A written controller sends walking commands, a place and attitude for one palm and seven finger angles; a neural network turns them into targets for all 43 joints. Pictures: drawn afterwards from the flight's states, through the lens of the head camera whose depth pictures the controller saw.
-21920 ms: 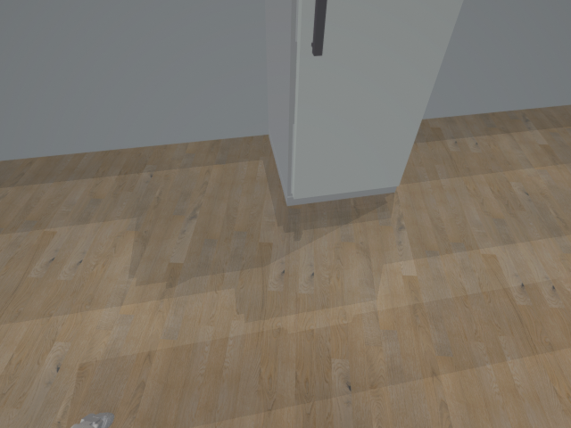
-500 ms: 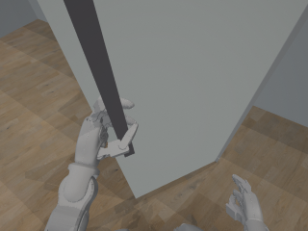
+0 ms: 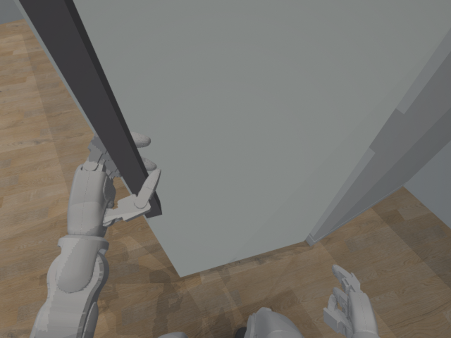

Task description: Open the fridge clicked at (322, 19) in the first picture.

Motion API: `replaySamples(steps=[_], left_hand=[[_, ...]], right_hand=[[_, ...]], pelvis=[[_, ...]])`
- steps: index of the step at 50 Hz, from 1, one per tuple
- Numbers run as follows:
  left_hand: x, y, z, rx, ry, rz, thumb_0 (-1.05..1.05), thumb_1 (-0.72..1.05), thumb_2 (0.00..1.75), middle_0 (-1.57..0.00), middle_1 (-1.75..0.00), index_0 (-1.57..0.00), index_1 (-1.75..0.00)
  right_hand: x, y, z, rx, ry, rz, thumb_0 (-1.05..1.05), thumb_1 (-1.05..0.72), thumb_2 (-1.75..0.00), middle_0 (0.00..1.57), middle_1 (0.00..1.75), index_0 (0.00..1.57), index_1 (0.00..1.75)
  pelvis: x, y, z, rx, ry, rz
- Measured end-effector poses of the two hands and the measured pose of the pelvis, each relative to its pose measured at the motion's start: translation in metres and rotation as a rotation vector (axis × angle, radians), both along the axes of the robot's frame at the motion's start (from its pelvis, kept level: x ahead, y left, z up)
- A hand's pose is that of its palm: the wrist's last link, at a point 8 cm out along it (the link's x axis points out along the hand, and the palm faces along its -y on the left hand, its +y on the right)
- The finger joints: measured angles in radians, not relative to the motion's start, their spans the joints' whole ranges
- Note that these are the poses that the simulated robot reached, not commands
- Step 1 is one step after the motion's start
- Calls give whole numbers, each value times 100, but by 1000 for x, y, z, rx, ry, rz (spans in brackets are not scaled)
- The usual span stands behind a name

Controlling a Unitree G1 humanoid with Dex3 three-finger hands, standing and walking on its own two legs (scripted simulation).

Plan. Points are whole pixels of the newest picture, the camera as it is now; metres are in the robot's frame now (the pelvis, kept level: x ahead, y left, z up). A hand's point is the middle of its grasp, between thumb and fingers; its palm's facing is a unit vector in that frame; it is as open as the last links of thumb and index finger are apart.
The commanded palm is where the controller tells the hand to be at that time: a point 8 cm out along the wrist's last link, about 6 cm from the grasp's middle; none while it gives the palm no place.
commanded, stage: walk backward, drawing the door open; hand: left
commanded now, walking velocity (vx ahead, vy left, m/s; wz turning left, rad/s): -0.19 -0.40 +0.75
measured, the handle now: (102, 94) +0.34 +0.14 +0.27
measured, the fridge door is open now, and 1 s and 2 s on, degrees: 76 84 81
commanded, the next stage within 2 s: stop walking and hold the door back in 0.06 s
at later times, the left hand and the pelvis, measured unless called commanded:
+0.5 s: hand (173, 243) +0.22 +0.07 +0.15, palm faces +0.52 -0.77 -0.36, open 6.8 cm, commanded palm +0.20 +0.14 +0.14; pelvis -0.07 -0.25 +0.03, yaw +15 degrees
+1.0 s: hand (174, 225) +0.24 +0.07 +0.16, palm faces +0.64 -0.73 -0.26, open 6.2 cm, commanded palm +0.19 +0.15 +0.14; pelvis -0.12 -0.34 +0.01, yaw +15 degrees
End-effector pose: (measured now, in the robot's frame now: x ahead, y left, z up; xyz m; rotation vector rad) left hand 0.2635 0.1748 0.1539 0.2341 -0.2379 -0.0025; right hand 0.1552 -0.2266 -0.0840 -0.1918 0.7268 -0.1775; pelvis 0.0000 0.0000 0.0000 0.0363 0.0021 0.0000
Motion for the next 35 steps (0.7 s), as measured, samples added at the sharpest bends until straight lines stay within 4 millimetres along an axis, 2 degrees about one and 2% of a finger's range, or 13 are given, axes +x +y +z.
replaySamples(steps=[7, 13, 15, 18, 24, 29, 33, 35], left_hand=[[-49, -30, 4, 11, 55, 189, -8, 54, 76, -44, -138, -21, -138], [-86, -61, 3, 67, 29, 397, -11, 52, 77, -44, -137, -21, -140], [-93, -66, 5, 87, 53, 448, -13, 50, 78, -44, -138, -23, -140], [-97, -71, 9, 109, 105, 509, -15, 49, 78, -45, -139, -27, -140], [-93, -74, 15, 88, 198, 604, -14, 49, 78, -43, -138, -33, -140], [-87, -75, 18, 37, 244, 664, -10, 52, 79, -40, -135, -36, -140], [-81, -74, 18, 8, 259, 688, -7, 53, 80, -37, -134, -38, -140], [-77, -72, 18, -5, 251, 692, -6, 54, 81, -38, -135, -39, -140]], right_hand=[[-16, -56, 3, 23, 101, 151, 1, -90, -90, 20, 30, 20, 30], [-3, -122, -23, 61, 104, 216, 1, -90, -90, 20, 30, 21, 30], [1, -144, -25, 39, 120, 232, 1, -90, -90, 20, 30, 21, 30], [6, -173, -17, 20, 106, 240, 2, -90, -90, 20, 30, 20, 30], [4, -223, 3, 18, 60, 250, 1, -90, -90, 20, 30, 20, 30], [-22, -268, 13, -8, 89, 243, 1, -90, -90, 20, 30, 20, 30], [-61, -308, 17, -44, 161, 200, 1, -90, -90, 20, 30, 20, 30], [-84, -330, 12, -77, 183, 182, 1, -90, -90, 20, 30, 20, 30]], pelvis=[[-25, -81, 17, -58, -24, 95], [-33, -159, 1, -59, -26, 175], [-39, -176, 5, -20, -32, 192], [-46, -198, 15, 24, -39, 215], [-62, -239, 27, 58, -41, 265], [-79, -269, 33, 70, -30, 276], [-93, -289, 37, 75, -20, 257], [-102, -295, 29, 21, -15, 240]])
